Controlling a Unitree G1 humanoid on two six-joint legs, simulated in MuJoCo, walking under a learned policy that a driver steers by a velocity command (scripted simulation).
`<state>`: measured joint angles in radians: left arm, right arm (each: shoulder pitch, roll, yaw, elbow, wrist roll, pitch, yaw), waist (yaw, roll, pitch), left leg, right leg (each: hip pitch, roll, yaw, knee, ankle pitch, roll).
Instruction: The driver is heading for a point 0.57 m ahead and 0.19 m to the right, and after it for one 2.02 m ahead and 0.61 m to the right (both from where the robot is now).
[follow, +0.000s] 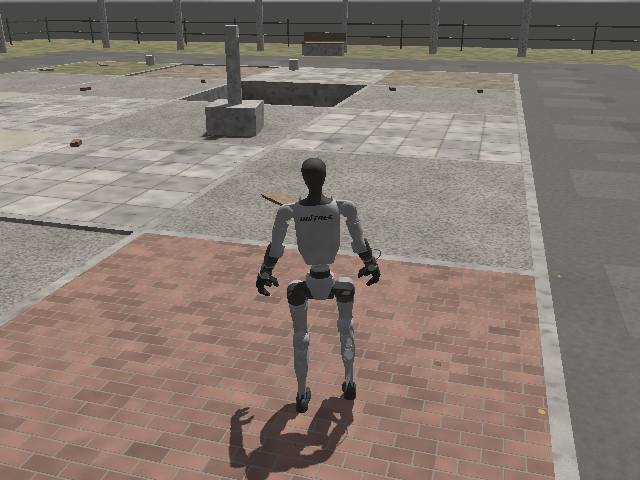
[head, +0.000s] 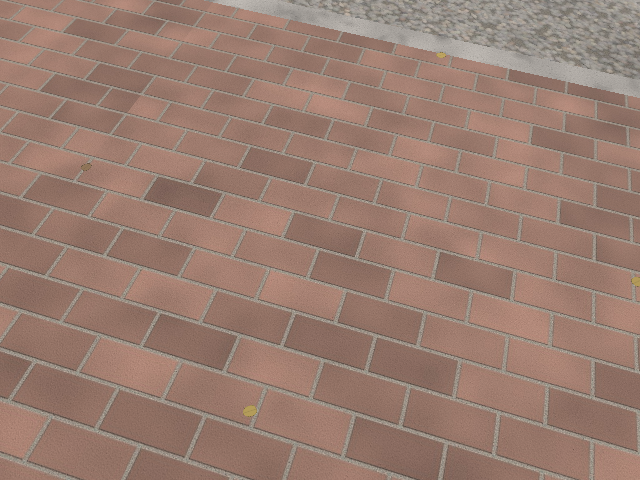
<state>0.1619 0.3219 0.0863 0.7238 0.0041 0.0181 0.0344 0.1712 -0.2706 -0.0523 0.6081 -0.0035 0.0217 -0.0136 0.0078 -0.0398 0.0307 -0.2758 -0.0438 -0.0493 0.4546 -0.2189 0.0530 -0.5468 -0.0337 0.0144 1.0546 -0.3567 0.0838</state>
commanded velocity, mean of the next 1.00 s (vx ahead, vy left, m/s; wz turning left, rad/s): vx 0.39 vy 0.00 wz -0.38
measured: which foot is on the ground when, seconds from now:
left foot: down 0.00-0.28, up 0.30-0.70, down 0.72-1.00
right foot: up 0.00-0.26, down 0.28-0.74, up 0.76-1.00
